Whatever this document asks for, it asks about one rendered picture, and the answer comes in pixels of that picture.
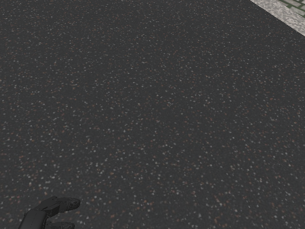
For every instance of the robot left hand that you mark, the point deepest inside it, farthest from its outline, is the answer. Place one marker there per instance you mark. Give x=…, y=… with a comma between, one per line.
x=36, y=218

